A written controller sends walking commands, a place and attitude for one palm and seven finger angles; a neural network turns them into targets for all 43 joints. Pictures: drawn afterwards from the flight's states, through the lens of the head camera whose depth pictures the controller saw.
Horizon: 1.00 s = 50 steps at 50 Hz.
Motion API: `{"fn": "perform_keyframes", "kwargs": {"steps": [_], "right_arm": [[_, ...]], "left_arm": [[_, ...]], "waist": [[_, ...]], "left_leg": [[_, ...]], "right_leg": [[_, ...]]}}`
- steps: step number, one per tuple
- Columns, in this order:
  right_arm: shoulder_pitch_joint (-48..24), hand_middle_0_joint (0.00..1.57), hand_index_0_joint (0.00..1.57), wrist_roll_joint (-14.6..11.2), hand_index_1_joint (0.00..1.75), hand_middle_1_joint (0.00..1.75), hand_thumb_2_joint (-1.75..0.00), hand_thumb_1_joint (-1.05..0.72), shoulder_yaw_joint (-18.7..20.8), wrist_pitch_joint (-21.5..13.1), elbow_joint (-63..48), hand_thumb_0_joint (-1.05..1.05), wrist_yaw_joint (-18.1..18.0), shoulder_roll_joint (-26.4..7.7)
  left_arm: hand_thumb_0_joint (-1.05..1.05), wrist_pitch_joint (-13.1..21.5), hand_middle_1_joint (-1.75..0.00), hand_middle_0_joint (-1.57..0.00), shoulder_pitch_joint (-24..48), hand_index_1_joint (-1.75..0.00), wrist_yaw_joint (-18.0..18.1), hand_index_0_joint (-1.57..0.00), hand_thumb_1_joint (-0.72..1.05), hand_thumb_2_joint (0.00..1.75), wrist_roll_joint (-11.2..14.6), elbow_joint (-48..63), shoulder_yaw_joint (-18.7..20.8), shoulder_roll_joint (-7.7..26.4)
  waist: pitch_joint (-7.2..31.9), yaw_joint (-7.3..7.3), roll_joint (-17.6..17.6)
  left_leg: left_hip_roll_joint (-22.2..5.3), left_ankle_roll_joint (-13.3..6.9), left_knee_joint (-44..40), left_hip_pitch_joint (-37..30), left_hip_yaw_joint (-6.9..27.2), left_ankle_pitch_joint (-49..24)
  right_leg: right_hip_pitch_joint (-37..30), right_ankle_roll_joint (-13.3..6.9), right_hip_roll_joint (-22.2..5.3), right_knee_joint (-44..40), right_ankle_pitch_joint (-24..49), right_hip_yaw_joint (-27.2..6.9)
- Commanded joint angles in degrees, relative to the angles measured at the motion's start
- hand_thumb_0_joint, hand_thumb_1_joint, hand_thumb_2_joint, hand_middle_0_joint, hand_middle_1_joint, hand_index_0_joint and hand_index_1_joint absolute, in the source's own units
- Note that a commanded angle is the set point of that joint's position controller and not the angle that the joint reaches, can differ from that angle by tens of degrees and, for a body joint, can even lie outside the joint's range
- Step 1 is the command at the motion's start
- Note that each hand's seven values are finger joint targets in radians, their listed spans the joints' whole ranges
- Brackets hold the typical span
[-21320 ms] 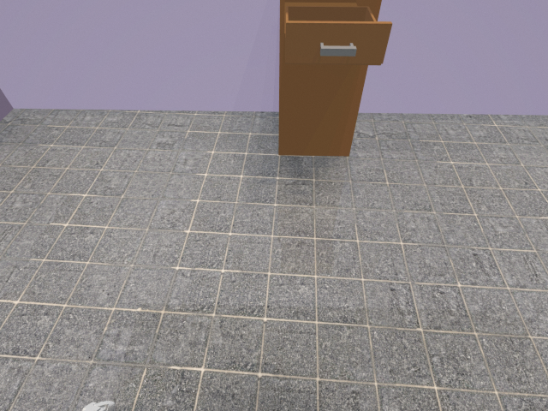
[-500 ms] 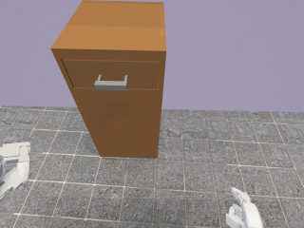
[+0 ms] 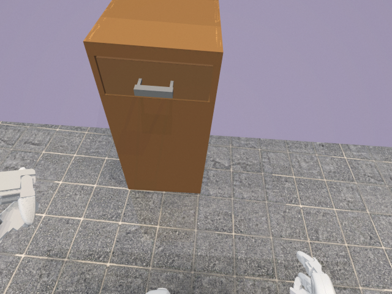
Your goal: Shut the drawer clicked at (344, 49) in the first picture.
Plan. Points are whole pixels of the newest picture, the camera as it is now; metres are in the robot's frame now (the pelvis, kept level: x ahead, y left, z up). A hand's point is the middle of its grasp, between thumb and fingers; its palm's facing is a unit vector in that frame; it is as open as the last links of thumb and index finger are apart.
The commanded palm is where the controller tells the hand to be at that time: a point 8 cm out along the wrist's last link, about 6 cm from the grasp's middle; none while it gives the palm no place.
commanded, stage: step back with the hand held close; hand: left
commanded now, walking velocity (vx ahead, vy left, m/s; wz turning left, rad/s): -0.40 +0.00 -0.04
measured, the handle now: (154, 87) +0.71 +0.16 -0.01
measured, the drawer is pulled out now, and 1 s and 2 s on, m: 0.00 0.00 0.00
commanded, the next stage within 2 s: stop stepping back and stand still in 0.36 s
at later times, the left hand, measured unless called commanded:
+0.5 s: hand out of the picture +0.11 +0.27 +0.18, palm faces +0.38 -0.83 -0.40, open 3.2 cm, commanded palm +0.05 +0.30 +0.19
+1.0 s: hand out of the picture +0.04 +0.30 +0.17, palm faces +0.39 -0.88 -0.28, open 3.2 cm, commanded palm -0.02 +0.33 +0.19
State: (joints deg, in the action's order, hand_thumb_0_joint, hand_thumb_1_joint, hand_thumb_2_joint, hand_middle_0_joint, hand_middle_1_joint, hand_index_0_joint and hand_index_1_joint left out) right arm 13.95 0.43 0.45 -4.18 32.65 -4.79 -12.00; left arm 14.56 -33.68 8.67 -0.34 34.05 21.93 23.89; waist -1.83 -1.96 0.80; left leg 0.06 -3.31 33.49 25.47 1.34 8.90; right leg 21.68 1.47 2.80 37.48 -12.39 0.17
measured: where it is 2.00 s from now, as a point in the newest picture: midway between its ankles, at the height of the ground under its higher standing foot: outside the picture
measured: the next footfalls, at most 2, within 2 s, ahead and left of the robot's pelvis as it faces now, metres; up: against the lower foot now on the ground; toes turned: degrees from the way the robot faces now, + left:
right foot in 0.02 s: -0.02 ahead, -0.13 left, +0.00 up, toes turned +4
left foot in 0.44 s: +0.05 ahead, +0.09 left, +0.01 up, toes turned -1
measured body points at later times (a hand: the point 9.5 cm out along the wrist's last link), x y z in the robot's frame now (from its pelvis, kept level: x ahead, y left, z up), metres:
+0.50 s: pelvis -0.08 +0.02 +0.00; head -0.09 +0.06 +0.45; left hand +0.08 +0.31 +0.20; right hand +0.09 -0.23 -0.06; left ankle +0.01 +0.09 -0.73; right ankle -0.07 -0.13 -0.72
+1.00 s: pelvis -0.17 +0.06 -0.02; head -0.22 +0.10 +0.43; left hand +0.01 +0.35 +0.18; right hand -0.06 -0.20 -0.09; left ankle -0.10 +0.13 -0.73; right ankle -0.27 -0.06 -0.72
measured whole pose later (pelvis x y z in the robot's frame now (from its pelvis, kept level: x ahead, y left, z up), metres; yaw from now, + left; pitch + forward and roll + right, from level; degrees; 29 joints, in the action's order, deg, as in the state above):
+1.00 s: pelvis -0.17 +0.06 -0.02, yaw -5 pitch -2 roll -2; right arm 16.7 -0.3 -1.4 -4.2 38.8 -4.8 -11.6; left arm 8.8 -30.5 8.9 3.2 31.5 22.7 21.7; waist 5.8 -0.9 -3.3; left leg -0.4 -3.3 42.1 24.2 -3.1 17.2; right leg 9.7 -1.3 -0.5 42.6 -30.5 2.5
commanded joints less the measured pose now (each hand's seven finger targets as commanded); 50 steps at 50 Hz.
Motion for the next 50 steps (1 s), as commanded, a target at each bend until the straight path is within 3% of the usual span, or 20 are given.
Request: {"fn": "perform_keyframes", "kwargs": {"steps": [1,4,6,9,12,18,21,23,26,29,33,36,38,40,42,44,47,48,49,50], "right_arm": [[-8.52,0.2,0.2,-0.03,0.3,0.3,-0.9,-0.9,3.8,-4.3,-10.3,0.0,-0.34,-8.34],[-7.39,0.2,0.2,0.58,0.3,0.3,-0.9,-0.9,3.66,-5.23,-8.51,0.0,0.29,-8.55],[-6.88,0.2,0.2,0.39,0.3,0.3,-0.9,-0.9,3.13,-5.23,-6.43,0.0,0.7,-7.27],[-6.14,0.2,0.2,0.04,0.3,0.3,-0.9,-0.9,3.67,-4.84,-5.92,0.0,0.91,-6.67],[-8.24,0.2,0.2,-0.35,0.3,0.3,-0.9,-0.9,3.77,-3.84,-7.94,0.0,0.67,-6.83],[-9.66,0.2,0.2,-0.06,0.3,0.3,-0.9,-0.9,3.91,-1.83,-5.9,0.0,0.26,-5.38],[-9.7,0.2,0.2,0.21,0.3,0.3,-0.9,-0.9,2.75,-1.4,-6.09,0.0,-0.21,-5.89],[-9.64,0.2,0.2,0.11,0.3,0.3,-0.9,-0.9,2.85,-2.56,-6.91,0.0,-0.74,-8.69],[-7.91,0.2,0.2,1.07,0.3,0.3,-0.9,-0.9,3.04,-4.22,-7.21,0.0,-0.03,-7.87],[-7.96,0.2,0.2,0.27,0.3,0.3,-0.9,-0.9,3.38,-5.7,-9.28,0.0,1.36,-7.06],[-6.22,0.2,0.2,0.82,0.3,0.3,-0.9,-0.9,1.96,-6.41,-8.39,0.0,2.03,-4.9],[-5.96,0.2,0.2,1.32,0.3,0.3,-0.9,-0.9,1.55,-5.4,-6.76,0.0,1.39,-4.88],[-4.77,0.2,0.2,0.99,0.3,0.3,-0.9,-0.9,1.6,-3.68,-5.24,0.0,0.67,-4.95],[-5.73,0.2,0.2,1.02,0.3,0.3,-0.9,-0.9,1.54,-1.98,-4.14,0.0,0.3,-4.75],[-6.3,0.2,0.2,1.09,0.3,0.3,-0.9,-0.9,0.78,-1.94,-4.46,0.0,1.35,-4.82],[-8.85,0.2,0.2,-2.09,0.3,0.3,-0.9,-0.9,2.9,-1.82,-5.79,0.0,0.28,-6.67],[-8.45,0.2,0.2,-1.01,0.3,0.3,-0.9,-0.9,0.62,-2.97,-4.1,0.0,-1.26,-6.94],[-7.11,0.2,0.2,-0.65,0.3,0.3,-0.9,-0.9,0.39,-4.21,-4.3,0.0,-1.35,-8.04],[-6.86,0.2,0.2,-0.36,0.3,0.3,-0.9,-0.9,0.0,-5.53,-5.47,0.0,-0.99,-7.94],[-6.78,0.2,0.2,-0.09,0.3,0.3,-0.9,-0.9,-0.61,-6.8,-5.9,0.0,-0.45,-6.43]], "left_arm": [[0.0,4.74,-1.6,-1.4,-3.14,-1.6,0.54,-1.4,0.9,0.9,0.14,10.58,9.13,7.54],[0.0,6.0,-1.6,-1.4,-4.37,-1.6,-0.56,-1.4,0.9,0.9,1.07,11.9,8.31,7.06],[0.0,7.11,-1.6,-1.4,-3.71,-1.6,-0.74,-1.4,0.9,0.9,3.0,13.86,7.96,8.45],[0.0,7.4,-1.6,-1.4,-3.78,-1.6,-0.7,-1.4,0.9,0.9,3.2,16.12,7.78,9.5],[0.0,7.06,-1.6,-1.4,-5.69,-1.6,-0.87,-1.4,0.9,0.9,3.58,16.33,9.58,11.05],[0.0,5.69,-1.6,-1.4,-1.42,-1.6,0.39,-1.4,0.9,0.9,3.54,7.89,8.32,10.25],[0.0,5.14,-1.6,-1.4,2.48,-1.6,-0.16,-1.4,0.9,0.9,2.88,4.37,5.7,8.13],[0.0,5.88,-1.6,-1.4,5.62,-1.6,-0.77,-1.4,0.9,0.9,2.58,5.49,4.77,7.36],[0.0,5.52,-1.6,-1.4,3.62,-1.6,-1.07,-1.4,0.9,0.9,1.28,7.75,5.68,6.89],[0.0,4.58,-1.6,-1.4,2.41,-1.6,-0.9,-1.4,0.9,0.9,1.84,19.18,5.47,8.23],[0.0,0.5,-1.6,-1.4,-6.05,-1.6,0.33,-1.4,0.9,0.9,2.92,24.49,4.25,8.27],[0.0,-1.8,-1.6,-1.4,-7.78,-1.6,1.08,-1.4,0.9,0.9,3.73,20.19,5.36,8.82],[0.0,-2.46,-1.6,-1.4,-6.96,-1.6,1.04,-1.4,0.9,0.9,4.24,17.34,7.06,10.37],[0.0,-2.91,-1.6,-1.4,-4.03,-1.6,1.02,-1.4,0.9,0.9,6.0,17.51,9.16,11.63],[0.0,-2.41,-1.6,-1.4,1.31,-1.6,1.06,-1.4,0.9,0.9,6.09,12.55,12.21,13.69],[0.0,-4.12,-1.6,-1.4,4.66,-1.6,-0.21,-1.4,0.9,0.9,5.41,8.04,5.87,7.76],[0.0,-3.54,-1.6,-1.4,8.84,-1.6,0.34,-1.4,0.9,0.9,3.49,5.76,2.19,5.4],[0.0,-2.44,-1.6,-1.4,11.1,-1.6,0.47,-1.4,0.9,0.9,3.31,8.67,1.58,4.64],[0.0,-0.82,-1.6,-1.4,14.66,-1.6,0.38,-1.4,0.9,0.9,2.59,12.79,0.69,5.27],[0.0,0.99,-1.6,-1.4,14.4,-1.6,0.66,-1.4,0.9,0.9,1.9,14.89,3.83,8.55]], "waist": [[5.35,2.14,8.06],[4.81,1.32,7.83],[11.84,1.28,2.39],[22.65,0.99,-0.16],[19.37,1.34,0.47],[2.9,0.54,-6.75],[-3.81,-0.22,-3.33],[-3.28,0.39,10.21],[5.96,1.58,14.08],[14.18,2.74,6.15],[16.63,2.52,13.97],[14.58,1.8,18.0],[12.31,0.89,3.34],[8.73,1.05,-10.03],[8.02,0.52,-12.56],[-0.2,0.45,-18.34],[-7.3,-0.96,6.71],[-6.17,-1.04,22.27],[-6.27,-1.44,27.75],[-4.79,-0.23,20.57]], "left_leg": [[-12.95,-4.92,-19.95,21.3,13.15,28.57],[-10.42,-3.28,-16.78,13.12,10.63,20.14],[-7.08,-0.36,-8.56,-8.16,5.02,-6.71],[-5.88,0.8,-3.0,-23.88,-0.51,-24.59],[-5.56,0.91,-3.53,-19.63,-0.08,-11.71],[-0.01,4.26,16.09,-17.6,1.36,8.23],[-3.68,2.73,-4.42,-13.18,5.16,5.57],[-12.77,-1.17,-22.55,2.93,15.65,8.47],[-20.3,-3.86,-32.71,9.22,25.49,38.5],[-16.02,-2.08,-27.46,-7.29,16.67,29.21],[-9.75,8.05,-29.6,-21.75,7.83,18.62],[-5.68,11.21,-26.4,-18.2,1.81,14.35],[-1.2,7.86,-4.8,-20.97,-5.72,7.63],[-0.9,5.0,19.92,-15.84,-0.96,5.71],[-4.28,4.89,26.14,-5.91,1.88,5.76],[-4.51,3.23,21.04,-2.38,2.08,8.57],[-4.44,1.05,-4.47,-12.76,0.05,15.44],[-10.59,-1.53,-16.78,-15.15,14.83,23.11],[-18.66,-3.77,-24.53,-15.01,33.51,25.9],[-20.86,-5.3,-27.17,-12.42,35.93,29.78]], "right_leg": [[-23.42,-0.28,1.66,4.06,-0.66,-3.07],[-18.22,-1.22,0.5,-4.61,5.01,-4.03],[-6.66,-1.7,-2.51,-9.84,14.18,-6.4],[-4.0,1.95,-3.7,-10.1,27.06,-5.43],[-2.76,0.94,-3.93,-12.34,16.57,-6.08],[20.03,-8.65,-15.84,-27.05,-11.13,-15.26],[16.47,-4.2,-7.88,-19.05,-6.53,-7.77],[-1.48,-1.19,2.31,-2.04,-3.86,-2.69],[-10.18,-0.44,3.32,20.64,-10.6,-5.4],[-5.67,-1.25,2.07,15.44,-13.8,-2.37],[-5.17,-2.26,3.75,-0.31,-18.04,4.82],[-13.74,-3.88,4.72,-14.83,-17.75,8.16],[-5.43,-7.77,-4.48,-25.36,-11.98,1.68],[6.5,-14.48,-18.51,-29.18,-10.96,-9.31],[2.33,-14.96,-22.29,-24.83,-9.76,-7.78],[3.22,-11.66,-17.51,-23.18,-20.75,-6.38],[10.18,-7.87,-10.46,-6.08,-22.48,0.89],[13.29,-4.68,-3.51,8.54,-20.73,4.9],[16.6,-3.25,-0.66,21.29,-23.65,3.14],[14.85,-3.66,-1.08,27.98,-20.14,-1.93]]}}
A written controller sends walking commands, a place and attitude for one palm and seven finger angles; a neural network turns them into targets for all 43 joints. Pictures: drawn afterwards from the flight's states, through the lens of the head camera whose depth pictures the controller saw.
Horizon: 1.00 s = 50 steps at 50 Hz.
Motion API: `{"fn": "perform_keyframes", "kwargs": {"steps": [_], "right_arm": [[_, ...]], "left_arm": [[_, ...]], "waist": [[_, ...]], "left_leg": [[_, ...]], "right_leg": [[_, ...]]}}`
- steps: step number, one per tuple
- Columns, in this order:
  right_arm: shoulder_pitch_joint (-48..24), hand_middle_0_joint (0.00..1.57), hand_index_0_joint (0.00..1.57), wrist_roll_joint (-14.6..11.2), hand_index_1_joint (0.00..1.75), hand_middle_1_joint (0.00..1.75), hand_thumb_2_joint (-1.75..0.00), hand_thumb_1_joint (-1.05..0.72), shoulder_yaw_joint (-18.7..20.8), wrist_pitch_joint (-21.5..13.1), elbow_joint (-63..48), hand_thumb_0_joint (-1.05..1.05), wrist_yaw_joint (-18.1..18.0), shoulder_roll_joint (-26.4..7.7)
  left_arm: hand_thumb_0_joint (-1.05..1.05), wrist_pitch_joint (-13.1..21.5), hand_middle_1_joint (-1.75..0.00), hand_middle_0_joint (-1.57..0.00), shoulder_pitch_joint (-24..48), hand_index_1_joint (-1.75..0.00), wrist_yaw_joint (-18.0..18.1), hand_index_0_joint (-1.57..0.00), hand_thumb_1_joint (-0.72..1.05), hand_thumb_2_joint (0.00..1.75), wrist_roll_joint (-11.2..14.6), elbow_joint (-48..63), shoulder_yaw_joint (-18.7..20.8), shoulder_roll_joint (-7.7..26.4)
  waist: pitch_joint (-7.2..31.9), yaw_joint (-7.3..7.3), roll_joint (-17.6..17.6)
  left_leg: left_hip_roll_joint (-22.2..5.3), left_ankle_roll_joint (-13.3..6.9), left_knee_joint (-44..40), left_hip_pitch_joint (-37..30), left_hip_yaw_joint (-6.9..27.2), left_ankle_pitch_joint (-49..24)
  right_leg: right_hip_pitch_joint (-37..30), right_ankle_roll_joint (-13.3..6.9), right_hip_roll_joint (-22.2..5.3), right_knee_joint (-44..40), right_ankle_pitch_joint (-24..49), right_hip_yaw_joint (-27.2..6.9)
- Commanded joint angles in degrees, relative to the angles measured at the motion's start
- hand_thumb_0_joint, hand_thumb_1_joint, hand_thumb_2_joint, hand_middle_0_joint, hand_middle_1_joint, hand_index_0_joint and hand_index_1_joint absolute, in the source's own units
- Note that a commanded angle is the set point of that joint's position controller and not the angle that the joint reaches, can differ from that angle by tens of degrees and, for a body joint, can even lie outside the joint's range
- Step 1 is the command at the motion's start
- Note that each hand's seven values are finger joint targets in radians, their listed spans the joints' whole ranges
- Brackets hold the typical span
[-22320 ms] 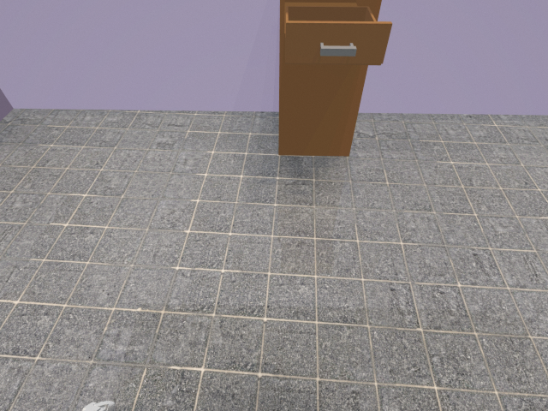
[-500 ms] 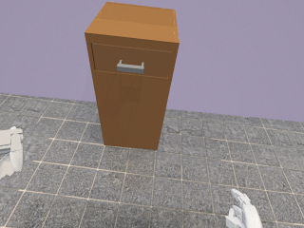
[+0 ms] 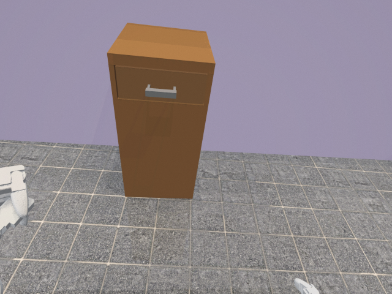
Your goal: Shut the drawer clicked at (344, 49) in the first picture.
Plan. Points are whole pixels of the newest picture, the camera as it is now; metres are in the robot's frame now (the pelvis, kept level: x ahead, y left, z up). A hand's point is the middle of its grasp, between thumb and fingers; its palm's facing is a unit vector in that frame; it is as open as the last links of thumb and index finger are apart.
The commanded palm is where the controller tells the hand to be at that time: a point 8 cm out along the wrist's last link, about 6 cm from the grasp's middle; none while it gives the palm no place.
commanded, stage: stop stepping back and stand still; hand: left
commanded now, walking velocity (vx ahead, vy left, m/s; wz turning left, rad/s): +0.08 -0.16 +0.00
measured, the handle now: (161, 90) +0.87 +0.17 +0.01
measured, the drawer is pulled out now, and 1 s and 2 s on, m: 0.00 0.00 0.00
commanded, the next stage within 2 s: let the arm hang, fingers relaxed in 0.64 s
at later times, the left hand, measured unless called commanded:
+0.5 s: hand (35, 227) +0.15 +0.23 +0.19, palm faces +0.44 -0.83 -0.36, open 3.3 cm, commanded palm +0.09 +0.28 +0.20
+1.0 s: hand out of the picture +0.04 +0.20 -0.13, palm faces +0.00 -0.97 -0.24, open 3.1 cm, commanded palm none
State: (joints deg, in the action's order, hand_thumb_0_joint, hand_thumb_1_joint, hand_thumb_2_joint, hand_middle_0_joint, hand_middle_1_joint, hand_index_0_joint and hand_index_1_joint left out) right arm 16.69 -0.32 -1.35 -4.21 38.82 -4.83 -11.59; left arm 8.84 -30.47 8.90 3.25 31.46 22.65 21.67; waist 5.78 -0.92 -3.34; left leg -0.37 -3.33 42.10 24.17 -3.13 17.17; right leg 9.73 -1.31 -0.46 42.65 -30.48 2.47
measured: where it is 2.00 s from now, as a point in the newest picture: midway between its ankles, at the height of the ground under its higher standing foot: outside the picture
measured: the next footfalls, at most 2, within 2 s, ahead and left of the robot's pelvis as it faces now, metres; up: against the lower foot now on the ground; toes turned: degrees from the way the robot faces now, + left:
right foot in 0.28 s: +0.00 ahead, -0.12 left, +0.00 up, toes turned -4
left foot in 0.48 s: +0.02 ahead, +0.14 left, +0.00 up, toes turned +4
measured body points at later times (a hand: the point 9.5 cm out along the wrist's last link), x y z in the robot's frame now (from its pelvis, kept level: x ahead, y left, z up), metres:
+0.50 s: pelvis -0.03 +0.00 +0.02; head -0.05 +0.00 +0.47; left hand +0.12 +0.27 +0.20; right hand +0.13 -0.25 -0.06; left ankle -0.02 +0.14 -0.71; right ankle -0.04 -0.11 -0.71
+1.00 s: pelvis -0.05 +0.01 +0.01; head -0.03 +0.01 +0.46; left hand +0.04 +0.25 -0.11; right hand +0.06 -0.24 -0.12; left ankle -0.02 +0.14 -0.71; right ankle -0.04 -0.11 -0.71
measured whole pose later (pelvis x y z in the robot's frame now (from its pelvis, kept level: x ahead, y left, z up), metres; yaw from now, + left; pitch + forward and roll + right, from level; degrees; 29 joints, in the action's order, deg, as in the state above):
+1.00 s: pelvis -0.05 +0.01 +0.01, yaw +2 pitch -1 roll +1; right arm 11.2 1.6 0.1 0.3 48.6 0.8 -14.5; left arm -4.0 -16.7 -0.1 -2.1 -38.4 -0.1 11.8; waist -2.7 -1.1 0.0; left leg -0.9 0.7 36.0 19.7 -1.5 15.7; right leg 18.3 1.0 -4.7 38.3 -19.3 4.7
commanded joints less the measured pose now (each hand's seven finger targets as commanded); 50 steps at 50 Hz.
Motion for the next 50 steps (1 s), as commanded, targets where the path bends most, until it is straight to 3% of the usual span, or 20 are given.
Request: {"fn": "perform_keyframes", "kwargs": {"steps": [1,3,5,8,11,12,13,14,15,16,18,22,25,27,36,37,40,44,46,50], "right_arm": [[-9.33,0.2,0.2,1.6,0.3,0.3,-0.9,-0.9,0.87,-7.55,-11.64,0.0,0.14,-5.98],[-9.01,0.2,0.2,1.35,0.3,0.3,-0.9,-0.9,2.23,-7.48,-11.08,0.0,1.47,-6.29],[-9.79,0.2,0.2,1.34,0.3,0.3,-0.9,-0.9,2.51,-7.53,-11.47,0.0,2.19,-6.28],[-9.68,0.2,0.2,1.67,0.3,0.3,-0.9,-0.9,2.95,-5.48,-12.64,0.0,2.35,-6.25],[-9.16,0.2,0.2,1.25,0.3,0.3,-0.9,-0.9,3.63,-3.31,-12.73,0.0,0.91,-6.24],[-9.02,0.2,0.2,1.12,0.3,0.3,-0.9,-0.9,3.84,-2.64,-12.5,0.0,0.49,-5.86],[-8.63,0.2,0.2,0.45,0.3,0.3,-0.9,-0.9,4.34,-1.78,-11.94,0.0,0.29,-5.65],[-9.14,0.2,0.2,0.25,0.3,0.3,-0.9,-0.9,4.25,-2.05,-11.59,0.0,0.15,-6.41],[-8.73,0.2,0.2,1.2,0.3,0.3,-0.9,-0.9,4.25,-2.35,-9.9,0.0,0.5,-7.28],[-7.67,0.2,0.2,1.71,0.3,0.3,-0.9,-0.9,3.81,-3.19,-8.94,0.0,1.29,-6.46],[-8.17,0.2,0.2,0.67,0.3,0.3,-0.9,-0.9,4.19,-4.03,-9.48,0.0,0.18,-5.92],[-10.1,0.2,0.2,0.95,0.3,0.3,-0.9,-0.9,2.98,-6.59,-9.43,0.0,-1.03,-5.73],[-9.82,0.2,0.2,0.47,0.3,0.3,-0.9,-0.9,3.47,-7.23,-11.52,0.0,-0.68,-7.55],[-9.19,0.2,0.2,0.14,0.3,0.3,-0.9,-0.9,3.02,-6.7,-11.11,0.0,-0.08,-6.01],[-9.1,0.2,0.2,-0.29,0.3,0.3,-0.9,-0.9,3.68,-4.82,-12.13,0.0,1.11,-5.66],[-11.21,0.2,0.2,0.7,0.3,0.3,-0.9,-0.9,6.99,-6.22,1.79,0.0,6.32,-16.84],[-7.7,0.2,0.2,0.42,0.3,0.3,-0.9,-0.9,5.54,-0.9,-0.12,0.0,5.77,-11.13],[-7.07,0.2,0.2,1.55,0.3,0.3,-0.9,-0.9,4.64,1.69,0.51,0.0,5.21,-11.2],[-6.37,0.2,0.2,1.94,0.3,0.3,-0.9,-0.9,4.39,2.82,2.71,0.0,4.92,-10.42],[-6.87,0.2,0.2,2.01,0.3,0.3,-0.9,-0.9,2.93,3.7,7.26,0.0,4.79,-8.9]], "left_arm": [[0.0,6.99,-1.6,-1.4,10.54,-1.6,0.22,-1.4,0.9,0.9,-1.64,19.96,5.07,13.92],[0.0,6.3,-1.6,-1.4,2.26,-1.6,0.41,-1.4,0.9,0.9,-1.54,22.95,5.22,12.29],[0.0,6.07,-1.6,-1.4,-7.07,-1.6,0.5,-1.4,0.9,0.9,-1.3,23.8,6.27,11.43],[0.0,5.78,-1.6,-1.4,-11.85,-1.6,0.88,-1.4,0.9,0.9,-2.03,18.9,6.11,9.41],[0.0,4.55,-1.6,-1.4,-9.67,-1.6,1.38,-1.4,0.9,0.9,-1.72,10.76,6.77,9.5],[0.0,4.04,-1.6,-1.4,-7.93,-1.6,1.35,-1.4,0.9,0.9,-1.83,9.3,6.61,9.81],[0.0,3.55,-1.6,-1.4,-5.43,-1.6,1.16,-1.4,0.9,0.9,-1.74,8.08,6.51,10.49],[0.0,3.08,-1.6,-1.4,-4.04,-1.6,1.01,-1.4,0.9,0.9,-0.63,6.73,5.86,9.36],[0.0,4.65,-1.6,-1.4,1.67,-1.6,0.23,-1.4,0.9,0.9,-0.39,10.24,6.13,11.34],[0.0,6.19,-1.6,-1.4,5.46,-1.6,0.16,-1.4,0.9,0.9,-0.84,11.36,9.01,15.11],[0.0,5.39,-1.6,-1.4,2.39,-1.6,0.31,-1.4,0.9,0.9,-1.53,7.06,2.69,7.28],[0.0,6.47,-1.6,-1.4,2.57,-1.6,1.16,-1.4,0.9,0.9,-2.59,14.22,0.61,7.22],[0.0,7.51,-1.6,-1.4,1.51,-1.6,1.51,-1.4,0.9,0.9,-2.65,19.03,3.56,9.88],[0.0,7.44,-1.6,-1.4,-2.67,-1.6,0.99,-1.4,0.9,0.9,-2.31,16.06,5.92,10.82],[0.0,6.77,-1.6,-1.4,-8.11,-1.6,0.38,-1.4,0.9,0.9,-0.4,10.0,5.56,8.27],[0.0,-2.61,-1.6,-1.4,3.13,-1.6,-8.19,-1.4,0.9,0.9,-7.2,-35.53,-16.0,4.12],[0.0,-8.02,-1.47,-1.28,4.48,-1.47,-9.26,-1.28,0.9,0.9,-5.59,-38.02,-16.33,-1.61],[0.0,-8.17,-1.3,-1.12,11.56,-1.3,-8.89,-1.12,0.9,0.9,-5.82,-50.88,-16.97,2.0],[0.0,-8.81,-1.21,-1.04,13.43,-1.21,-8.51,-1.04,0.9,0.9,-5.28,-57.84,-17.71,1.87],[0.0,-9.75,-1.04,-0.88,13.92,-1.04,-8.07,-0.88,0.9,0.9,-4.35,-69.72,-19.73,-0.26]], "waist": [[-10.44,-0.25,16.44],[-4.72,1.16,7.44],[-1.2,2.04,15.19],[-3.32,1.62,25.25],[-3.45,1.66,12.56],[-4.49,1.72,2.84],[-5.64,0.99,-12.4],[-8.42,0.97,-14.5],[-8.04,-0.83,-7.77],[-2.8,-2.16,-8.27],[-3.13,-1.09,-7.05],[-6.02,-0.04,2.71],[-2.79,1.27,12.78],[-1.52,0.74,14.02],[-1.03,-0.22,-1.29],[-1.84,-1.64,3.52],[1.67,0.43,4.12],[1.01,0.58,-13.43],[-0.13,0.39,-8.74],[-4.0,1.6,11.05]], "left_leg": [[-19.66,-2.5,-37.26,-7.1,41.15,22.72],[-16.85,-1.63,-35.66,-2.94,27.28,18.6],[-12.28,0.14,-35.61,1.77,13.54,17.9],[-11.01,1.11,-37.01,13.07,7.41,23.55],[-9.75,1.83,-27.22,12.72,6.56,22.57],[-5.79,2.53,-15.59,11.89,3.45,18.73],[-0.47,3.27,7.09,9.94,-0.05,11.82],[0.99,3.15,19.97,12.52,3.6,8.14],[-0.69,3.84,24.31,11.51,3.92,2.71],[-4.35,4.45,20.83,5.91,4.65,0.87],[-3.22,2.97,8.32,-1.01,2.82,1.8],[-1.29,1.2,-15.81,-11.8,-0.71,-0.79],[-10.24,-1.24,-19.39,-14.92,11.1,-20.16],[-9.47,-0.6,-19.03,-12.69,8.49,-24.32],[-2.26,2.62,-11.94,-10.02,1.15,-7.38],[-5.14,2.66,-2.82,-6.73,4.18,-18.7],[-7.3,1.14,-9.47,-5.32,6.95,-18.3],[-3.03,1.51,-6.23,-5.17,5.32,-16.61],[-2.54,1.74,-7.46,-8.7,4.53,-16.71],[-5.57,0.79,-17.31,-5.04,8.21,-12.7]], "right_leg": [[24.55,-0.97,0.21,24.01,0.17,-5.76],[14.35,-0.46,-0.24,19.84,5.45,-3.98],[4.66,0.08,1.22,12.63,8.28,1.18],[-6.09,-0.72,2.77,5.33,5.01,5.71],[-11.14,-1.86,3.07,-10.06,-0.69,5.34],[-9.2,-3.2,-0.17,-20.34,-0.82,0.41],[1.18,-7.45,-11.72,-30.91,-6.43,-17.02],[8.74,-10.97,-20.46,-37.41,-6.58,-30.6],[9.4,-10.64,-20.15,-34.79,6.1,-23.69],[10.72,-10.53,-20.06,-31.79,3.02,-21.41],[12.8,-6.74,-14.82,-30.11,-5.8,-14.4],[10.93,-3.87,-10.52,-22.06,7.25,-7.73],[8.32,1.4,-2.89,-8.66,21.49,-1.79],[5.14,1.91,-1.85,-9.17,22.93,0.25],[2.36,-1.0,-8.5,-22.45,24.39,-8.28],[9.14,-1.73,-11.33,-9.11,38.78,-3.33],[7.83,0.84,-5.89,-7.28,24.57,-0.19],[3.88,-2.34,-9.25,-11.37,33.31,-3.32],[5.8,-2.83,-9.82,-12.18,31.46,-3.41],[2.46,0.41,-5.39,-14.0,16.46,-1.68]]}}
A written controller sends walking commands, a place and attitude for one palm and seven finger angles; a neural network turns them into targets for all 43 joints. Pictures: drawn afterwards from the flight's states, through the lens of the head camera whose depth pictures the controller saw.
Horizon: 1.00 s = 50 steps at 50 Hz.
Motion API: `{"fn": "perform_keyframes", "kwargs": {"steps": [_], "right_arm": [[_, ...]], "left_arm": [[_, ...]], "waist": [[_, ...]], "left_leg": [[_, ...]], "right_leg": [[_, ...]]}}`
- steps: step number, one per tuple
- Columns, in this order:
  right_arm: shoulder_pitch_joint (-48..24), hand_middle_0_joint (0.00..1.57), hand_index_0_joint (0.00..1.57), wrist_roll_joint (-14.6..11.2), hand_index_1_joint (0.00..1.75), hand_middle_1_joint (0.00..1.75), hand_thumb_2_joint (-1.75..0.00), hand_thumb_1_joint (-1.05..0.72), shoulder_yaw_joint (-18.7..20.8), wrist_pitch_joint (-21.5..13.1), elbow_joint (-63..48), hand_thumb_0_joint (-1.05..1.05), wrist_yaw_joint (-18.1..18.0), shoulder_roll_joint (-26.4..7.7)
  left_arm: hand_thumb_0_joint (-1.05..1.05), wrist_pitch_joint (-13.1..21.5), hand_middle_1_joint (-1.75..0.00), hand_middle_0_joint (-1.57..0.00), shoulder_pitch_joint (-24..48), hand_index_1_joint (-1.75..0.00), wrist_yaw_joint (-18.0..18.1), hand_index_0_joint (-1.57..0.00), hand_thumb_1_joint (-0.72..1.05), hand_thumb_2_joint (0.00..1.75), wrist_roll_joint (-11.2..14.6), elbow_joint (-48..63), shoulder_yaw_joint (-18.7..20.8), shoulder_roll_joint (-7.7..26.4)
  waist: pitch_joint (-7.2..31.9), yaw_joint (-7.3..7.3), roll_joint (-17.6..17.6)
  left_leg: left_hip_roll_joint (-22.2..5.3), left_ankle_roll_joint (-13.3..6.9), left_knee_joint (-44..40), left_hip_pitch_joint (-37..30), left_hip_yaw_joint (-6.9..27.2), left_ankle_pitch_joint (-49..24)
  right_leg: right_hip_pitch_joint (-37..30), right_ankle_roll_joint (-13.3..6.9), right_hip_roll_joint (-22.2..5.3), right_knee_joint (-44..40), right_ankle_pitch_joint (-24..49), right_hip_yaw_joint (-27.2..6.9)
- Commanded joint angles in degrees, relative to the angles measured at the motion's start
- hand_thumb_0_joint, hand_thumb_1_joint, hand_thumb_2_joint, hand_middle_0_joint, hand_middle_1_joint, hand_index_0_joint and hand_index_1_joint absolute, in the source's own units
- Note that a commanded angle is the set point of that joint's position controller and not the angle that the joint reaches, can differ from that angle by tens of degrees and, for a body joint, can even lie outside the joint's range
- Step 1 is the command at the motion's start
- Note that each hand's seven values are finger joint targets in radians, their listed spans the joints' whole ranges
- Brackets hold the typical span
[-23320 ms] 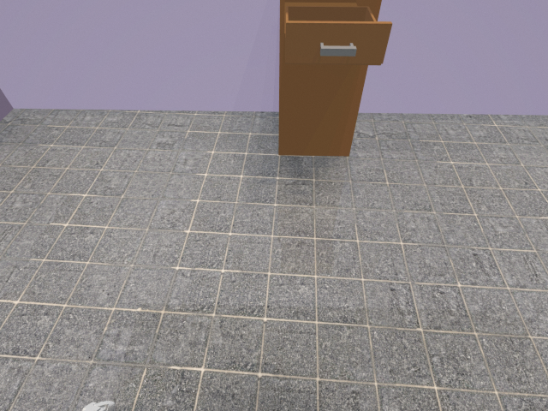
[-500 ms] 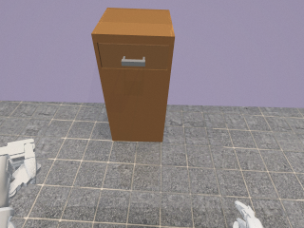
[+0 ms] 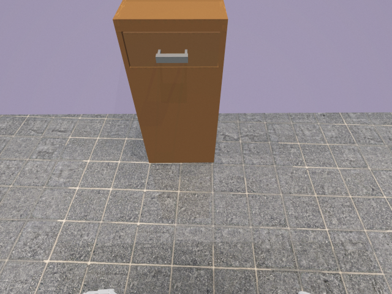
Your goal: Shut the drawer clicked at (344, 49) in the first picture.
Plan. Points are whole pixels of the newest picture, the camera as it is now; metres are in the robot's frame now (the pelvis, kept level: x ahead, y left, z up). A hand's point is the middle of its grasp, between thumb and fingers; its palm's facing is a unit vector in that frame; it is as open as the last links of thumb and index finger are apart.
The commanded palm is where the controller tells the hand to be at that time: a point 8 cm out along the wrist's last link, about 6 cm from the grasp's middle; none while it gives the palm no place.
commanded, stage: let the arm hang, fingers relaxed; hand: left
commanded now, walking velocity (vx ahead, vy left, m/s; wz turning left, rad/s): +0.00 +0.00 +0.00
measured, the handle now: (172, 55) +0.93 +0.13 +0.00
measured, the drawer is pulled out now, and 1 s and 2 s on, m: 0.00 0.00 0.00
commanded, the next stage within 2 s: look to check the result in 0.84 s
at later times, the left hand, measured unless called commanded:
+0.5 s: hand out of the picture -0.01 +0.21 -0.15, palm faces +0.02 -0.97 -0.26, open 6.9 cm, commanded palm none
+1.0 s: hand out of the picture +0.02 +0.17 -0.16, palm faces +0.01 -0.98 -0.21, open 7.3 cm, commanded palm none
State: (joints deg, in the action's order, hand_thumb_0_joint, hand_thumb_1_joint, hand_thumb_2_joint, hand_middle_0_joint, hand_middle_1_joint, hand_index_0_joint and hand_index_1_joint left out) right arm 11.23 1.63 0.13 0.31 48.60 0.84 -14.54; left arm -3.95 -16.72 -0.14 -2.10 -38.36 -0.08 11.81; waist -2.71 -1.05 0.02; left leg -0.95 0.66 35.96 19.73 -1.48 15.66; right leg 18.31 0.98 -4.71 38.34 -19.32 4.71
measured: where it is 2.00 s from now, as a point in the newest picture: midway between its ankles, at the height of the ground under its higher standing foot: outside the picture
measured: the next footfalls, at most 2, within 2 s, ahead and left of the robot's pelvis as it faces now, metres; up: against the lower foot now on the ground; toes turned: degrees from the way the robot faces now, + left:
none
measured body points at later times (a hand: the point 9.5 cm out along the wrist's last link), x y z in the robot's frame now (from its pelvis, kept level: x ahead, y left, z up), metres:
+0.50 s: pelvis +0.00 +0.01 +0.02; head +0.01 +0.00 +0.47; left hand -0.01 +0.26 -0.13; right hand +0.00 -0.22 -0.15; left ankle +0.04 +0.13 -0.72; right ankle +0.01 -0.13 -0.72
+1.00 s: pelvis +0.01 +0.00 +0.02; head +0.03 -0.01 +0.47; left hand +0.02 +0.23 -0.14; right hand +0.00 -0.22 -0.15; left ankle +0.04 +0.13 -0.72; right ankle +0.01 -0.13 -0.72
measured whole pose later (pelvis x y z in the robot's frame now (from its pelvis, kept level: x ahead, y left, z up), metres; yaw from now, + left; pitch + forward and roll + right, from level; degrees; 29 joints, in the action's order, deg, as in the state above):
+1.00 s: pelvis +0.01 +0.00 +0.02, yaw -1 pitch -1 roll +0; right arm 15.7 1.0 0.6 0.4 64.9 -1.1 -7.8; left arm -0.2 -13.5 1.4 -0.7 -64.9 0.8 9.3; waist -3.2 -0.2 0.8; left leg -2.3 1.4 24.3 12.2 -1.5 10.9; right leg 10.1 0.4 -2.5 24.5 -13.2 5.2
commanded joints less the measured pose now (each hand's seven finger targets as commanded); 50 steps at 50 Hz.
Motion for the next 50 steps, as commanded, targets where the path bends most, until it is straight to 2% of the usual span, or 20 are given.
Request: {"fn": "perform_keyframes", "kwargs": {"steps": [1,3,6,8,10,13,17,20,29,31,36,41,45,50], "right_arm": [[-1.5,0.2,0.2,-0.04,0.3,0.3,-0.9,-0.9,1.27,-0.58,-1.46,0.0,-0.97,-5.52],[-0.35,0.2,0.2,0.0,0.3,0.3,-0.9,-0.9,1.44,0.1,0.28,0.0,-1.19,-4.55],[2.64,0.2,0.2,-0.13,0.3,0.3,-0.9,-0.9,1.75,0.65,2.88,0.0,-1.26,-4.07],[4.61,0.2,0.2,-0.14,0.3,0.3,-0.9,-0.9,2.07,0.83,4.51,0.0,-1.33,-3.73],[6.31,0.2,0.2,-0.24,0.3,0.3,-0.9,-0.9,2.29,0.63,5.89,0.0,-1.5,-4.16],[6.81,0.2,0.2,-0.41,0.3,0.3,-0.9,-0.9,2.36,0.2,7.64,0.0,-1.76,-4.23],[7.39,0.2,0.2,-0.59,0.3,0.3,-0.9,-0.9,2.33,-0.02,9.54,0.0,-1.96,-3.6],[7.61,0.2,0.2,-0.59,0.3,0.3,-0.9,-0.9,2.12,-0.04,10.81,0.0,-1.98,-2.56],[7.75,0.2,0.2,-0.62,0.3,0.3,-0.9,-0.9,1.81,-0.17,13.18,0.0,-2.0,-0.51],[7.77,0.2,0.2,-0.54,0.3,0.3,-0.9,-0.9,1.58,-0.34,13.7,0.0,-2.08,0.24],[7.73,0.2,0.2,-0.52,0.3,0.3,-0.9,-0.9,1.48,-0.48,14.31,0.0,-2.23,0.87],[7.55,0.2,0.2,-0.51,0.3,0.3,-0.9,-0.9,1.48,-0.48,14.74,0.0,-2.45,1.38],[7.72,0.2,0.2,-0.57,0.3,0.3,-0.9,-0.9,1.66,-0.33,14.8,0.0,-2.5,1.36],[8.03,0.2,0.2,-0.65,0.3,0.3,-0.9,-0.9,1.83,-0.52,15.15,0.0,-2.62,1.17]], "left_arm": [[0.0,2.97,-0.99,-0.84,-0.25,-0.99,0.98,-0.84,0.9,0.9,1.06,-2.67,2.83,9.39],[0.0,3.03,-0.91,-0.76,-0.95,-0.91,1.05,-0.76,0.9,0.9,1.26,-7.26,2.84,8.66],[0.0,3.25,-0.78,-0.64,-0.64,-0.78,0.82,-0.64,0.9,0.9,1.17,-11.9,2.7,9.46],[0.0,3.31,-0.69,-0.56,-0.38,-0.69,0.79,-0.56,0.9,0.9,1.17,-14.26,2.6,9.46],[0.0,3.53,-0.6,-0.48,-0.24,-0.6,0.77,-0.48,0.9,0.9,1.2,-16.12,2.65,9.31],[0.0,3.78,-0.47,-0.36,-1.21,-0.47,0.85,-0.36,0.9,0.9,1.27,-18.88,2.47,8.79],[0.0,3.97,-0.3,-0.2,-1.64,-0.3,1.11,-0.2,0.9,0.9,1.3,-21.59,2.2,8.14],[0.0,3.99,-0.3,-0.2,-1.9,-0.3,1.29,-0.2,0.9,0.9,1.33,-22.89,2.09,7.53],[0.0,4.26,-0.3,-0.2,-0.86,-0.3,1.71,-0.2,0.9,0.9,1.37,-24.2,1.98,6.34],[0.0,4.25,-0.3,-0.2,-0.26,-0.3,1.74,-0.2,0.9,0.9,1.42,-24.31,2.05,5.72],[0.0,4.42,-0.3,-0.2,0.24,-0.3,1.88,-0.2,0.9,0.9,1.49,-24.6,2.14,5.07],[0.0,4.34,-0.3,-0.2,0.29,-0.3,1.95,-0.2,0.9,0.9,1.54,-24.94,2.28,4.39],[0.0,4.46,-0.3,-0.2,0.25,-0.3,1.97,-0.2,0.9,0.9,1.52,-25.08,2.36,4.42],[0.0,4.68,-0.3,-0.2,0.03,-0.3,2.04,-0.2,0.9,0.9,1.54,-25.19,2.49,4.47]], "waist": [[3.28,1.84,8.84],[1.5,1.72,10.41],[1.29,1.11,6.85],[0.83,0.68,5.09],[1.54,0.46,2.76],[1.49,0.86,2.38],[-0.61,0.97,0.62],[-1.86,1.15,0.22],[-1.46,1.21,-0.49],[-1.49,1.04,0.74],[-0.35,1.14,1.06],[-1.13,1.21,2.22],[-1.22,1.04,0.02],[0.47,0.87,0.0]], "left_leg": [[-4.56,-2.91,-12.55,0.17,6.44,-6.13],[-3.85,-2.41,-14.22,0.93,6.05,3.07],[-3.07,-2.11,-14.37,-0.74,5.18,8.1],[-3.07,-2.22,-14.27,-2.4,5.03,8.21],[-3.92,-2.46,-15.12,-3.47,5.67,7.08],[-4.48,-2.68,-16.34,-4.06,6.08,5.34],[-4.79,-2.66,-17.17,-4.51,5.69,2.72],[-4.59,-2.53,-17.29,-4.24,5.1,1.61],[-4.28,-2.01,-16.05,-6.24,3.44,-4.49],[-4.48,-1.91,-16.4,-6.29,3.32,-6.18],[-4.47,-1.62,-15.91,-6.73,2.92,-8.9],[-4.51,-1.46,-16.04,-6.8,2.83,-9.04],[-4.38,-1.34,-15.37,-7.47,2.45,-8.93],[-4.71,-1.46,-14.96,-8.91,2.44,-11.05]], "right_leg": [[-6.22,-2.1,-0.92,-11.31,2.71,-4.23],[-5.38,-2.84,-0.98,-14.59,-1.85,-4.59],[-3.52,-3.56,-1.79,-18.37,-6.8,-5.18],[-1.41,-3.79,-1.92,-19.53,-8.71,-5.08],[-1.77,-3.68,-1.64,-19.3,-7.35,-4.41],[-2.81,-3.49,-1.54,-18.88,-4.01,-3.9],[-2.82,-3.39,-1.6,-18.85,-1.59,-3.58],[-2.96,-3.25,-1.75,-19.05,-1.11,-3.45],[-3.86,-2.92,-2.16,-19.27,2.04,-3.77],[-4.6,-2.76,-2.21,-18.99,3.77,-3.69],[-6.51,-2.69,-2.27,-18.97,6.51,-3.8],[-6.78,-2.77,-2.07,-19.17,6.83,-3.62],[-6.4,-2.82,-2.31,-19.92,6.51,-3.55],[-7.36,-2.93,-2.23,-19.49,9.09,-3.57]]}}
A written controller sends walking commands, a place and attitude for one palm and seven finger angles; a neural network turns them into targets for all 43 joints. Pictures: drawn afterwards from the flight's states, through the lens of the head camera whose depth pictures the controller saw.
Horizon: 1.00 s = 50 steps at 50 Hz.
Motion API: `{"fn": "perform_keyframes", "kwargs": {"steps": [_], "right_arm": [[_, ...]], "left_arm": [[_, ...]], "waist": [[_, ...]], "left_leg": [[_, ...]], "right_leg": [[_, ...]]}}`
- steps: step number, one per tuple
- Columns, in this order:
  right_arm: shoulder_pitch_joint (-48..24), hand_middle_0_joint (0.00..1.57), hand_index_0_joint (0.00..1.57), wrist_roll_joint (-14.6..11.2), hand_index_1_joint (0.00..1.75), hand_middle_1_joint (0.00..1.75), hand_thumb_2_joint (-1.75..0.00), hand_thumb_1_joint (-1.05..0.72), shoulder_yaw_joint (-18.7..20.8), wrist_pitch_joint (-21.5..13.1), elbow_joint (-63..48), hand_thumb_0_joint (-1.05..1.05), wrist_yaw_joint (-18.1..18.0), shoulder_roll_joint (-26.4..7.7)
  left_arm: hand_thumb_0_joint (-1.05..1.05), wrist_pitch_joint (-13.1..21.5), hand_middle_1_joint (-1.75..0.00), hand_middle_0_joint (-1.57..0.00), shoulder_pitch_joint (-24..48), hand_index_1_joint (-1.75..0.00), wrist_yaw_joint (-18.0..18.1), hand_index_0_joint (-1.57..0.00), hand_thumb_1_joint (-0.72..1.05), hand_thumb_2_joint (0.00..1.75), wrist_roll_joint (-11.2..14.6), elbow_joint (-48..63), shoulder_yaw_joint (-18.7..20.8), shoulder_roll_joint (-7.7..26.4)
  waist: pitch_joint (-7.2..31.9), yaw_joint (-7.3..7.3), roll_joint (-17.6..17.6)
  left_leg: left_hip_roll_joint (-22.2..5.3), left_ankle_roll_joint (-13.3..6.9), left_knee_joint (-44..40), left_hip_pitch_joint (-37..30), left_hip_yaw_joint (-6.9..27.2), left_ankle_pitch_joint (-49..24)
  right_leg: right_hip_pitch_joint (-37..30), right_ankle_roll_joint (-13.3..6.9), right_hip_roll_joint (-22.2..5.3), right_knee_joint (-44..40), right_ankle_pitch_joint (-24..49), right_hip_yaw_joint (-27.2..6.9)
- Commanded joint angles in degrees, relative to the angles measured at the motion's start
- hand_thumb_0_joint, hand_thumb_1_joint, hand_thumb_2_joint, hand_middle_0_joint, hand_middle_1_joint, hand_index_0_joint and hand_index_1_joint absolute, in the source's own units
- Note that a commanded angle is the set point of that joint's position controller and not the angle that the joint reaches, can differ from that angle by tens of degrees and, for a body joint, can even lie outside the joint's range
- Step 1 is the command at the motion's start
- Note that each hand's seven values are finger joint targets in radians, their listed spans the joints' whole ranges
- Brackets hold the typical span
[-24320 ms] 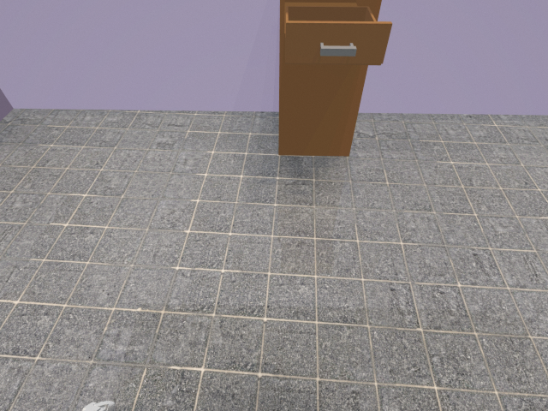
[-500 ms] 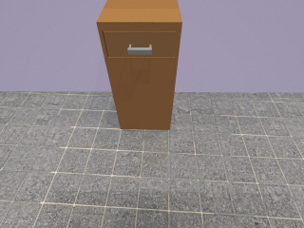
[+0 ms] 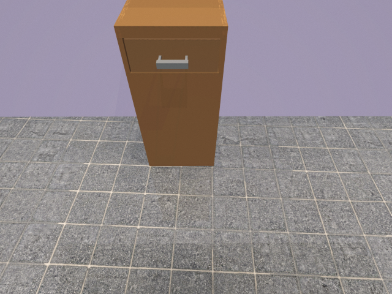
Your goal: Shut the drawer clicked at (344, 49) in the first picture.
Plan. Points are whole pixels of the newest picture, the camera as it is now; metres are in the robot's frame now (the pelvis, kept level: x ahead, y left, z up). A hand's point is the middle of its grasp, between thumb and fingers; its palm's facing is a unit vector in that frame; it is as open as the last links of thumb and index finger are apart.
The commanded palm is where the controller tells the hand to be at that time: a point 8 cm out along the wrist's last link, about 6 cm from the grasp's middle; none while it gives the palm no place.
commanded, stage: look to check the result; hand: left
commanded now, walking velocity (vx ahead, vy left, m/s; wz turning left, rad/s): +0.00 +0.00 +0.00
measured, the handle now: (172, 61) +0.91 +0.14 -0.02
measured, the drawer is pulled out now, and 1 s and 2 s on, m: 0.00 0.00 0.00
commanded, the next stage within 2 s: stand and wait in 0.40 s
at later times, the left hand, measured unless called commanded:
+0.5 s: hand out of the picture +0.02 +0.19 -0.17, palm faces +0.03 -0.98 -0.21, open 7.4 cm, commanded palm none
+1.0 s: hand out of the picture +0.06 +0.22 -0.16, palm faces +0.02 -0.96 -0.28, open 7.4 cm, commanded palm none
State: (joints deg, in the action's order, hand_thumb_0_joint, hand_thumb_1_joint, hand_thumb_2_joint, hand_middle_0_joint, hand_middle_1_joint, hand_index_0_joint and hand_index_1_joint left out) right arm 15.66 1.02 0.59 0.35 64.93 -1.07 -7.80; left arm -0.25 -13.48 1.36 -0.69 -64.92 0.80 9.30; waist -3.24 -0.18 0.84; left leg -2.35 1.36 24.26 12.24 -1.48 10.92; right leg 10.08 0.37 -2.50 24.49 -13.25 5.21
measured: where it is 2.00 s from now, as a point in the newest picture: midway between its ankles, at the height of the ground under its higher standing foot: outside the picture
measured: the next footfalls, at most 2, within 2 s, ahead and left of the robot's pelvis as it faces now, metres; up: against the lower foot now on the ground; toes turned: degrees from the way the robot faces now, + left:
none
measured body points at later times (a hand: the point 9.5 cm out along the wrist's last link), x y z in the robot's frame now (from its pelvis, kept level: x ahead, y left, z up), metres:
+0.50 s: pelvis +0.01 +0.00 +0.00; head +0.03 +0.00 +0.45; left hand +0.02 +0.24 -0.16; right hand +0.02 -0.23 -0.16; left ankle +0.02 +0.13 -0.74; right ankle +0.00 -0.12 -0.74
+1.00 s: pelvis +0.02 +0.00 +0.00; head +0.03 -0.01 +0.45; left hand +0.06 +0.27 -0.14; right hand +0.05 -0.25 -0.15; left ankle +0.02 +0.13 -0.74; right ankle +0.00 -0.12 -0.74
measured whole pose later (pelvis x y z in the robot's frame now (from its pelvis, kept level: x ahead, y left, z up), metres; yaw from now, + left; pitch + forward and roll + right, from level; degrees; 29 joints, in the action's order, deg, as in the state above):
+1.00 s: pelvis +0.02 +0.00 +0.00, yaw +0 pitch -1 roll +0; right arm 10.6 0.9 1.0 -0.3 64.9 -0.8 -13.4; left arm 0.5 -9.6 0.6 -0.8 -65.0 1.5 14.1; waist -3.2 0.1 0.9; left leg -2.2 1.4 20.9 9.1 -1.5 10.6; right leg 6.7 0.6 -2.5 20.8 -12.7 5.4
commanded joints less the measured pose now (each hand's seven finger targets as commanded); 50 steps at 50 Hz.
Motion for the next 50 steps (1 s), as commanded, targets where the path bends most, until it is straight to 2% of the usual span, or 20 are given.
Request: {"fn": "perform_keyframes", "kwargs": {"steps": [1,4,9,11,14,16,19,23,27,37,43,50], "right_arm": [[3.38,0.2,0.2,-0.06,0.3,0.3,-0.9,-0.9,1.37,-0.57,-1.1,0.0,-0.75,-5.57],[3.18,0.2,0.2,-0.16,0.3,0.3,-0.9,-0.9,1.5,-0.39,-1.15,0.0,-0.8,-5.76],[2.69,0.2,0.2,-0.13,0.3,0.3,-0.9,-0.9,1.65,-0.37,-1.05,0.0,-0.81,-6.24],[2.59,0.2,0.2,-0.05,0.3,0.3,-0.9,-0.9,1.61,-0.41,-0.91,0.0,-0.79,-6.07],[2.1,0.2,0.2,-0.1,0.3,0.3,-0.9,-0.9,1.77,-0.6,-1.13,0.0,-0.86,-6.96],[1.79,0.2,0.2,-0.06,0.3,0.3,-0.9,-0.9,1.62,-0.64,-1.0,0.0,-0.88,-6.88],[1.3,0.2,0.2,-0.17,0.3,0.3,-0.9,-0.9,1.81,-0.74,-1.31,0.0,-0.9,-7.8],[0.5,0.2,0.2,-0.05,0.3,0.3,-0.9,-0.9,1.75,-0.86,-1.22,0.0,-0.9,-8.36],[-0.09,0.2,0.2,-0.07,0.3,0.3,-0.9,-0.9,1.81,-0.98,-1.46,0.0,-0.83,-9.17],[-2.05,0.2,0.2,-0.02,0.3,0.3,-0.9,-0.9,1.98,-1.05,-1.83,0.0,-0.64,-11.47],[-3.26,0.2,0.2,-0.05,0.3,0.3,-0.9,-0.9,2.06,-1.35,-2.08,0.0,-0.6,-12.99],[-4.66,0.2,0.2,-0.12,0.3,0.3,-0.9,-0.9,2.11,-1.3,-2.32,0.0,-0.49,-14.02]], "left_arm": [[0.0,0.99,-0.3,-0.2,-3.24,-0.3,0.55,-0.2,0.9,0.9,0.14,1.19,1.56,6.84],[0.0,0.98,-0.3,-0.2,-3.53,-0.3,0.63,-0.2,0.9,0.9,0.1,1.0,1.57,7.07],[0.0,1.18,-0.3,-0.2,-3.78,-0.3,0.63,-0.2,0.9,0.9,0.06,0.88,1.69,7.43],[0.0,1.18,-0.3,-0.2,-3.51,-0.3,0.57,-0.2,0.9,0.9,0.11,0.72,1.66,7.42],[0.0,1.33,-0.3,-0.2,-3.48,-0.3,0.56,-0.2,0.9,0.9,0.06,0.82,1.78,7.91],[0.0,1.26,-0.3,-0.2,-2.91,-0.3,0.48,-0.2,0.9,0.9,0.11,0.82,1.78,7.88],[0.0,1.42,-0.3,-0.2,-2.75,-0.3,0.43,-0.2,0.9,0.9,0.05,0.88,1.92,8.59],[0.0,1.33,-0.3,-0.2,-1.61,-0.3,0.32,-0.2,0.9,0.9,0.12,0.97,1.97,8.94],[0.0,1.43,-0.3,-0.2,-0.75,-0.3,0.25,-0.2,0.9,0.9,0.1,1.15,2.16,9.74],[0.0,1.51,-0.3,-0.2,1.69,-0.3,0.04,-0.2,0.9,0.9,0.09,1.88,2.39,11.78],[0.0,1.77,-0.3,-0.2,2.66,-0.3,-0.04,-0.2,0.9,0.9,0.11,2.14,2.59,13.19],[0.0,1.86,-0.3,-0.2,3.48,-0.3,-0.12,-0.2,0.9,0.9,0.04,2.24,2.58,14.37]], "waist": [[0.88,-0.02,-0.39],[-0.49,0.01,-0.9],[-0.51,-0.05,-1.4],[-0.48,-0.18,-0.74],[0.46,-0.08,-0.07],[-0.44,-0.08,0.89],[0.23,-0.02,-0.18],[0.0,0.01,0.8],[1.09,0.06,0.29],[0.9,0.01,-0.27],[3.13,0.09,0.08],[2.27,0.05,-0.59]], "left_leg": [[-3.33,-2.14,-3.31,-1.59,2.34,-6.32],[-3.28,-2.11,-3.24,-1.37,2.26,-5.74],[-3.18,-2.09,-2.92,-1.97,2.07,-5.45],[-3.21,-2.07,-3.21,-2.05,2.07,-4.86],[-3.44,-2.14,-3.18,-2.51,2.35,-6.43],[-3.47,-2.06,-3.6,-1.81,2.41,-6.18],[-3.65,-2.09,-3.61,-2.33,2.52,-7.02],[-3.77,-2.12,-4.38,-2.1,2.81,-6.85],[-3.86,-2.11,-4.6,-2.49,3.02,-7.42],[-4.04,-2.14,-5.53,-2.85,3.5,-7.41],[-4.34,-2.21,-5.57,-4.27,3.53,-9.91],[-4.4,-2.09,-6.01,-4.65,3.56,-9.62]], "right_leg": [[0.9,-2.29,-4.42,-5.66,3.28,-4.05],[1.69,-2.38,-4.32,-6.12,2.52,-4.06],[1.91,-2.57,-4.56,-6.85,2.19,-4.36],[1.96,-2.51,-4.64,-7.22,1.22,-4.51],[0.94,-2.54,-4.42,-6.62,3.64,-4.41],[0.75,-2.44,-4.43,-6.73,3.6,-4.19],[0.25,-2.4,-4.46,-6.63,4.94,-4.19],[-0.33,-2.31,-4.43,-6.73,4.47,-4.05],[-1.3,-2.27,-4.58,-6.76,5.19,-3.98],[-1.54,-2.23,-4.72,-7.33,4.89,-4.03],[-3.08,-2.27,-5.01,-7.05,8.18,-4.28],[-2.61,-2.22,-5.16,-7.86,8.44,-4.46]]}}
